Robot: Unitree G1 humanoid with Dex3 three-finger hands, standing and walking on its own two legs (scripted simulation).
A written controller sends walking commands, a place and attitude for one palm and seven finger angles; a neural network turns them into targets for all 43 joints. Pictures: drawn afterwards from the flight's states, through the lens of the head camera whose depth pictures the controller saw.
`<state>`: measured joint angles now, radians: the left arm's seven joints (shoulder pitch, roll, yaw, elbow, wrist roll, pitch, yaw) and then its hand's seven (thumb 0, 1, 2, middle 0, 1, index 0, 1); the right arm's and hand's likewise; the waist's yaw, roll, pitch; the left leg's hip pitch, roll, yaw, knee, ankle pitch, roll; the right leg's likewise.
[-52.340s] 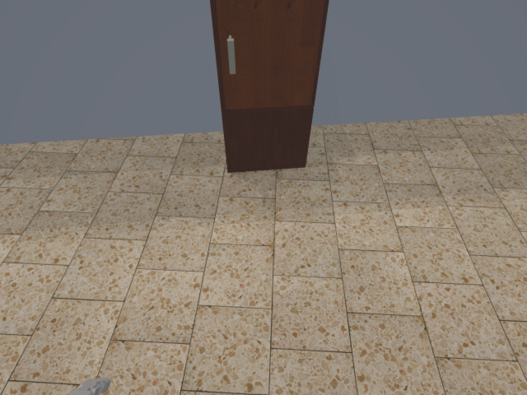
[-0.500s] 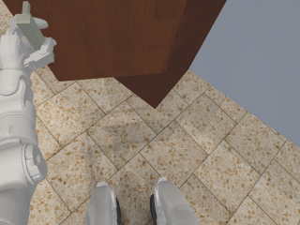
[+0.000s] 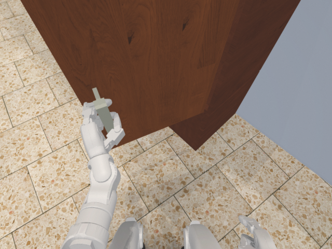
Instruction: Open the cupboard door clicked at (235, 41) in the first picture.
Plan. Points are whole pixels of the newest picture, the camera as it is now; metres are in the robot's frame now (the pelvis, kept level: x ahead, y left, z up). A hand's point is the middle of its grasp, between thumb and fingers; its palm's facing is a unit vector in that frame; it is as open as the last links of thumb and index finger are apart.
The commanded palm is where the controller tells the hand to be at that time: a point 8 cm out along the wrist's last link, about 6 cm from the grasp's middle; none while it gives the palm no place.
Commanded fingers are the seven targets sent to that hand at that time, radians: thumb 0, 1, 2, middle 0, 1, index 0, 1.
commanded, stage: pull the door open along its arc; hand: left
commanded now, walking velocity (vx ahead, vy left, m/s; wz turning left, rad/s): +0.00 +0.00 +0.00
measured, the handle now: (104, 112) +0.44 +0.16 +0.03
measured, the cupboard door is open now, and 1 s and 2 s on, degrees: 72 88 90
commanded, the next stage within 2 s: open thumb and fingers to let go in 0.34 s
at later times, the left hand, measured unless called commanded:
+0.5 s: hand (147, 160) +0.31 +0.04 +0.03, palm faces +0.36 -0.93 +0.00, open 6.6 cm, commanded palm +0.27 +0.10 +0.02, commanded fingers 0.00 0.62 0.78 -0.38 -1.32 -0.38 -1.32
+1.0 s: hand (144, 156) +0.32 +0.05 +0.03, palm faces +0.33 -0.94 +0.00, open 13.1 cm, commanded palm +0.27 +0.10 +0.02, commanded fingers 0.00 -0.50 0.30 -0.24 -0.85 -0.24 -0.85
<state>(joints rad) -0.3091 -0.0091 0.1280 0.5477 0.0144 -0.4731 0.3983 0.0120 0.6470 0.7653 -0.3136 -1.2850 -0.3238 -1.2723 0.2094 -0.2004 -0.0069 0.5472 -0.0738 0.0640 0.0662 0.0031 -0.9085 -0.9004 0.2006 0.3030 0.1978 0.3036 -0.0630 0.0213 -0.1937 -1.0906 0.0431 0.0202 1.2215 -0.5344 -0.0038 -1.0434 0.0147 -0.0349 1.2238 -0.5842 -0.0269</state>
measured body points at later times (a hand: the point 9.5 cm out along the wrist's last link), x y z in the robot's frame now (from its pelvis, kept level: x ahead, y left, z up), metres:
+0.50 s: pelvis -0.01 -0.03 +0.00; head +0.07 -0.05 +0.44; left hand +0.29 +0.09 +0.03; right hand +0.14 -0.26 -0.12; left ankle +0.02 +0.12 -0.63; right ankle -0.01 -0.10 -0.63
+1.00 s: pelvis -0.01 -0.02 +0.00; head +0.07 -0.03 +0.44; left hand +0.30 +0.10 +0.03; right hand +0.15 -0.24 -0.13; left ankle +0.02 +0.12 -0.63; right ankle -0.01 -0.10 -0.63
